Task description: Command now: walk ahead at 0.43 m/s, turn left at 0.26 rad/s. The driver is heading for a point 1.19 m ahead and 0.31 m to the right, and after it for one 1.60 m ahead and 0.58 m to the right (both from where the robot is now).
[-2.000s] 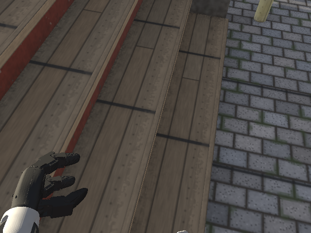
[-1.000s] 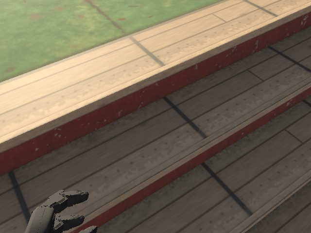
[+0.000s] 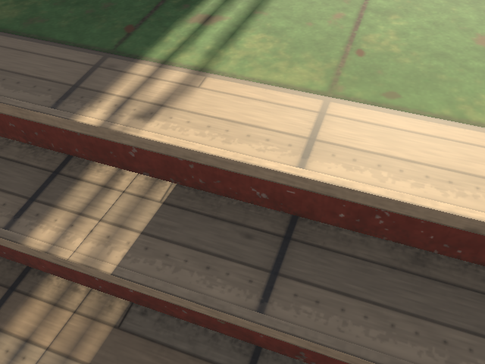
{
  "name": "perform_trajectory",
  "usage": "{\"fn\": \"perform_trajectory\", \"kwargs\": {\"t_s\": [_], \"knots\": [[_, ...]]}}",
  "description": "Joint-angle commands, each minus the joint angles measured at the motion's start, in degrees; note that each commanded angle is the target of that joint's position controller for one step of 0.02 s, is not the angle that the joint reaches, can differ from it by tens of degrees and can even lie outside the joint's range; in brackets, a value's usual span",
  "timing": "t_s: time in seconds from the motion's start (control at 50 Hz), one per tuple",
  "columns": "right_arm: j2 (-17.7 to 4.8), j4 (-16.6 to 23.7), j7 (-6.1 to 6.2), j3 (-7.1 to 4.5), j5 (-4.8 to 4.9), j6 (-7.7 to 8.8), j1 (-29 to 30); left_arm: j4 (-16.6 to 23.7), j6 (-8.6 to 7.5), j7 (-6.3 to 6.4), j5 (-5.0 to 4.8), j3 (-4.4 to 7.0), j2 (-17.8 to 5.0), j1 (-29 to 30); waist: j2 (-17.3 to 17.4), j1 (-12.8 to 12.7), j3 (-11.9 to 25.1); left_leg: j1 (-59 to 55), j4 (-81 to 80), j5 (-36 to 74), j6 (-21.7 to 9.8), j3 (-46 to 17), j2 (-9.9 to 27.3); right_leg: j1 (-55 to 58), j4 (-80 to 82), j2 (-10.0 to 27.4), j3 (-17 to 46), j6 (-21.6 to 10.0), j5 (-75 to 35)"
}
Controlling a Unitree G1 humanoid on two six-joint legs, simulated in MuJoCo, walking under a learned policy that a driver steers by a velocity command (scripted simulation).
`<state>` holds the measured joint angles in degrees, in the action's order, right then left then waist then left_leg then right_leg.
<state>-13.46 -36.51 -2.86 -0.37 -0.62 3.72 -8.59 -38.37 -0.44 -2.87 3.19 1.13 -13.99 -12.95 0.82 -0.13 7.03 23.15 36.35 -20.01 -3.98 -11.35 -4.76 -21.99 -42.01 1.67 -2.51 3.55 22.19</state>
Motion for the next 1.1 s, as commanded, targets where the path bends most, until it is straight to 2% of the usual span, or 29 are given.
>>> {"fn": "perform_trajectory", "kwargs": {"t_s": [0.02, 0.04, 0.06, 0.08, 0.1, 0.12, 0.18, 0.24, 0.3, 0.34, 0.36, 0.4, 0.42, 0.46, 0.52, 0.56, 0.62, 0.68, 0.72, 0.76, 0.8, 0.84, 0.86, 0.88, 0.9, 0.94, 0.98, 1.04, 1.1], "knots": [[-7.3, -1.3, -0.24, -3.12, -0.61, -0.8, -5.9, 3.6, -3.93, 0.0, -0.69, 0.62, -2.2, 0.5, 3.5, 1.4, 1.8, -3.9, -5.8, -5.9, -13.0, -18.6, 12.2, 8.8, 15.3, 0.6, 1.4, -6.1, -3.9], [-2.1, -1.3, -0.05, -2.0, -1.66, -0.51, -6.0, 1.7, -5.85, 0.54, -0.46, 1.67, -5.6, -5.2, -3.6, 0.5, 3.9, 6.3, 11.5, 0.6, -7.1, -9.2, 4.3, 17.5, 16.2, 7.8, 13.6, -16.1, -8.6], [1.4, 2.3, -1.06, -0.99, -3.77, -0.77, 0.9, -0.3, -5.65, 1.41, -0.09, 3.82, -12.2, -9.6, -16.0, -3.3, 2.3, 36.4, 26.8, -4.0, 0.5, 0.9, -5.6, 34.0, 25.1, 19.6, 41.7, -31.4, -3.6], [-0.6, 1.7, -0.52, -1.39, -2.71, -0.65, 9.2, -4.3, -5.6, 1.26, 1.43, 2.78, -8.6, -17.6, -6.7, -9.1, -2.2, 50.5, 52.1, -1.4, 0.6, -2.7, -5.2, 36.2, 27.5, 22.2, 47.2, -29.9, 7.9], [1.2, 0.4, 0.63, -0.86, -0.95, -0.64, 9.6, -7.1, -5.24, -0.17, 2.12, 1.53, -5.9, -17.5, -5.8, -6.5, -8.8, 59.1, 71.0, 6.0, -1.3, -2.5, -4.1, 31.7, 24.8, 19.4, 38.2, -24.7, 6.5], [-1.0, 4.2, 2.33, -2.02, -3.11, 1.57, 11.6, -5.8, -5.93, 2.03, -1.29, 4.2, -7.7, -18.0, 4.9, -6.1, -9.0, 58.4, 73.7, 3.5, -0.9, 3.0, 0.8, 35.2, 29.3, 19.3, 31.3, -17.0, 7.1], [6.3, 7.5, 2.15, 0.81, -3.1, 0.53, 19.1, -13.8, -7.34, 2.6, -1.51, 0.58, 3.8, -22.0, -1.8, -4.6, -15.2, 66.0, 90.3, -2.4, -3.1, 7.6, 3.9, 26.8, 30.5, 13.9, 20.9, -14.8, 1.8], [7.7, 13.4, 2.68, 2.36, -1.49, -0.87, 26.2, -18.0, -8.39, 2.14, -1.81, 0.35, 3.0, -21.8, -4.5, -2.1, -18.4, 67.0, 90.3, -9.0, -5.2, 11.6, 5.5, 18.5, 37.8, 12.8, 13.8, -12.9, -3.6], [6.1, 17.3, 2.08, 3.53, 0.67, -1.66, 30.3, -21.8, -6.69, 3.38, -4.63, -0.44, 3.6, -24.6, -2.1, -1.9, -21.0, 53.5, 66.8, -10.0, -5.3, 21.9, 8.4, 9.5, 48.6, 8.2, 5.0, -11.1, -20.1], [6.1, 14.6, 1.06, 3.82, 1.72, -2.73, 24.2, -19.4, -5.45, 4.91, -5.86, -1.11, 3.0, -23.4, 0.1, -0.7, -11.2, 18.2, 43.3, -2.9, -5.9, 31.1, 4.3, 2.4, 48.3, 6.1, -2.0, -10.8, -64.4], [5.4, 10.8, 1.56, 3.04, 1.7, -3.05, 15.4, -18.2, -6.64, 5.54, -7.25, -0.5, -2.5, -23.1, -4.5, 3.3, 2.2, -1.8, 46.1, 1.5, -5.8, 30.9, -2.2, 2.7, 37.6, 8.6, -2.3, -11.6, -105.5], [-0.8, 7.2, 3.26, -0.92, 2.15, -4.61, -3.4, -14.8, -8.69, 5.26, -5.45, 3.94, -14.8, -18.7, -16.9, 12.7, 12.7, -6.4, 33.0, -11.1, -6.8, 24.3, -3.0, 20.8, 11.5, 15.4, 0.7, -12.0, -134.6], [-3.9, 4.9, 3.73, -2.81, -0.21, -4.32, -9.4, -12.1, -9.18, 4.47, -5.93, 4.62, -13.9, -13.7, -15.9, 16.1, 15.7, -15.3, 24.3, -10.8, -8.9, 17.1, -1.7, 17.4, -4.5, 13.6, 1.5, -12.1, -126.6], [-13.2, -0.2, 3.51, -7.1, -1.12, -3.26, -13.3, -4.4, -11.03, 0.81, -4.41, 4.26, -4.0, -6.4, 4.4, 13.5, 17.3, -24.2, -14.4, -28.3, -17.5, -38.9, 21.2, -14.2, -58.6, -10.0, 6.1, -9.1, -22.4], [-2.1, -10.7, 3.0, -4.55, -1.09, 0.17, -9.6, 7.6, -9.49, 2.18, -0.68, 0.08, 9.9, 5.5, -5.9, 3.9, -2.5, -9.0, -17.7, -22.1, -14.4, -26.9, 21.4, -38.2, -89.6, -3.3, 11.7, -12.6, -14.5], [6.5, -17.1, 3.28, -1.71, -2.97, 1.06, -12.2, 9.4, -6.7, 2.84, -1.05, -3.41, 16.0, 4.0, -4.6, -2.6, -9.7, -0.4, -18.1, -8.1, -9.2, -11.1, 19.2, -47.4, -98.5, -2.0, 14.4, -14.3, -8.6], [5.8, -21.0, 1.52, -0.15, -3.31, 3.05, -10.1, 11.7, -3.03, 4.65, -4.55, -4.6, 16.3, 11.2, -0.1, -5.9, -16.4, 11.8, -26.2, -3.8, -6.9, 2.7, 18.1, -53.8, -105.1, -4.9, 10.5, -13.8, 0.2], [2.6, -23.6, 1.5, 0.91, 0.72, 4.03, -12.3, 16.9, -1.72, 5.97, -4.74, -6.27, 14.7, 23.7, -4.8, -6.1, -19.9, 18.9, -36.5, 2.2, -3.0, 12.7, 12.4, -46.2, -77.3, -1.5, 1.2, -12.9, -2.0], [0.9, -21.7, 3.37, 1.07, 2.52, 4.33, -15.2, 12.8, -1.23, 4.19, -4.39, -5.55, 10.6, 17.4, -4.4, -5.5, -10.8, 15.1, -39.1, 24.2, -6.2, 15.9, 10.4, -24.8, -62.9, 0.1, -9.5, -11.9, -8.5], [-9.0, -17.6, 4.47, -1.55, 4.27, 4.96, -13.7, 9.2, -2.12, 3.31, -3.05, -4.51, 8.2, 10.0, -0.1, -8.3, 3.8, 1.5, -30.1, 81.9, -8.0, 20.0, 13.2, -3.3, -46.2, -2.6, -11.7, -13.6, -6.1], [-16.7, -13.9, 4.69, -5.23, 3.31, 5.32, -14.4, 7.4, -1.55, 3.65, -4.13, -2.34, 3.6, 4.2, 9.1, -10.7, 12.0, -18.5, -9.1, 113.7, -9.5, 16.0, 17.4, -1.2, -30.9, -6.2, -10.4, -12.3, 4.3], [-13.5, -9.9, 2.78, -6.79, 1.74, 5.84, -10.3, 6.7, -2.8, 4.09, -3.29, 1.42, -3.7, -0.2, 12.7, -12.8, 11.6, -17.8, 22.5, 93.8, -6.5, 10.4, 14.4, 7.4, -5.1, -5.2, 4.1, -13.6, 11.3], [-1.3, -4.4, 1.44, -4.58, -0.92, 6.71, -8.9, 0.9, -3.19, 3.01, -1.34, 3.73, -9.9, -3.5, -6.7, -7.9, 6.7, 5.9, 48.5, 16.5, -3.2, 6.0, 2.2, 15.6, 4.5, 6.5, 26.8, -15.7, -8.7], [6.3, -0.9, 1.04, -3.4, -0.42, 6.53, -12.3, -1.8, -2.91, 2.94, -1.48, 4.23, -8.4, -4.2, -7.6, -4.7, 8.7, 24.6, 68.0, 15.2, -2.7, -6.0, -3.6, 21.9, 18.9, 12.8, 46.7, -15.7, -4.4], [4.4, 1.7, 1.12, -3.43, -0.66, 6.16, -7.9, -3.5, -2.82, 2.43, -1.29, 3.56, -5.2, -2.9, -2.8, -3.4, 3.0, 37.4, 84.8, 14.5, -3.1, -0.9, -2.9, 21.4, 21.5, 14.9, 50.7, -18.1, 11.2], [10.4, 6.7, 2.11, -0.46, -2.28, 5.17, 3.3, -11.5, -4.38, 1.7, -1.09, 2.15, 1.9, -6.0, -0.3, -1.1, -11.6, 53.8, 97.0, 7.5, -6.3, -0.3, -1.3, 14.0, 19.8, 12.1, 31.7, -16.4, 7.9], [13.2, 7.0, 2.57, 1.67, -1.49, 2.04, 2.9, -16.6, -5.58, 1.72, -1.21, 0.38, 8.4, -8.9, 0.2, 2.8, -14.6, 56.2, 97.7, 4.0, -7.2, -0.4, 0.0, 7.2, 22.7, 8.8, 17.2, -11.8, 0.3], [12.1, 12.8, 4.03, 2.98, 0.33, -0.74, 14.1, -19.5, -7.75, 1.3, -1.8, -0.36, 5.8, -8.9, -2.9, 4.5, -20.3, 52.4, 86.3, -6.3, -5.8, 8.6, 0.7, -6.3, 35.3, 7.3, 5.9, -9.2, -13.5], [8.6, 15.6, 3.08, 4.34, 0.55, -1.11, 17.0, -22.2, -6.83, 3.36, -6.05, -0.24, 2.2, -17.0, 0.9, 3.9, -16.8, 35.1, 58.5, -7.1, -5.3, 22.8, 7.7, -7.1, 47.6, 4.3, 1.0, -13.2, -25.4]]}}
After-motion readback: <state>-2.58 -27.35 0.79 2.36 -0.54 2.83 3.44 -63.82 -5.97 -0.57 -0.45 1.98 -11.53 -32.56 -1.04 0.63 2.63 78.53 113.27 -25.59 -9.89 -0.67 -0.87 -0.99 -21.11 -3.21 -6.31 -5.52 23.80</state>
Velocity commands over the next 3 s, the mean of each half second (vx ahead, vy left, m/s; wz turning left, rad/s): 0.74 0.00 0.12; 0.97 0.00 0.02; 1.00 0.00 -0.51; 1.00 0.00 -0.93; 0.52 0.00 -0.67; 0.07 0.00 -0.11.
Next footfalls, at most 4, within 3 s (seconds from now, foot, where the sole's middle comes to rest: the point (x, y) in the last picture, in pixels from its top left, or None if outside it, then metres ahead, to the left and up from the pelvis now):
0.02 right None -0.02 -0.12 -0.76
0.42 left None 0.35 0.03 -0.59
0.84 right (317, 275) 0.61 -0.13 -0.43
1.20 left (250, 109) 0.99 0.02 -0.26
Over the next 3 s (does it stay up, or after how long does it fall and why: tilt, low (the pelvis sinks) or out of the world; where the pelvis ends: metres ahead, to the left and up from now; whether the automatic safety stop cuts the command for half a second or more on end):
stays up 1.90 -0.55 0.51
